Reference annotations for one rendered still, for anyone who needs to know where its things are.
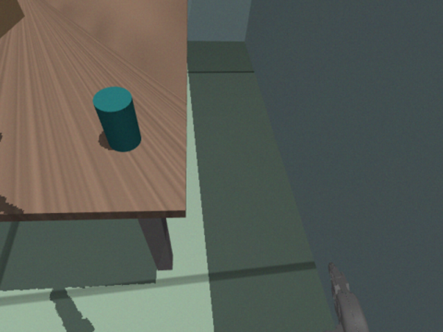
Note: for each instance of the table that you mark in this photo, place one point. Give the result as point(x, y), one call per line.
point(55, 160)

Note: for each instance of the right robot hand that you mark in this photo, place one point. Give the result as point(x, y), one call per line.
point(351, 317)

